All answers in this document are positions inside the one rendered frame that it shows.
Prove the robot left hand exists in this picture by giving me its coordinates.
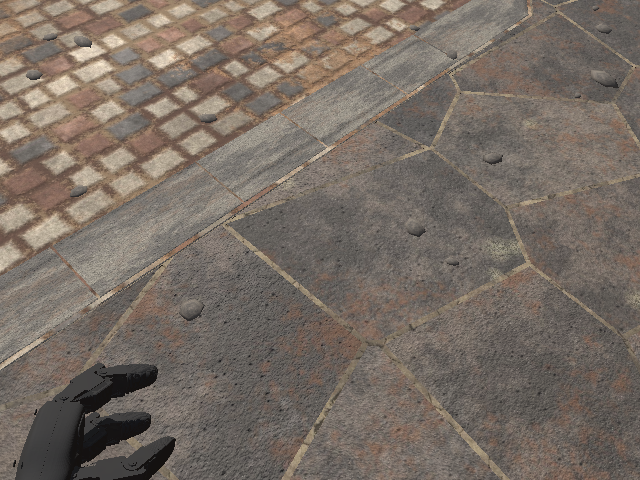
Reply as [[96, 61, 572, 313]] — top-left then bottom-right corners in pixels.
[[13, 363, 176, 480]]

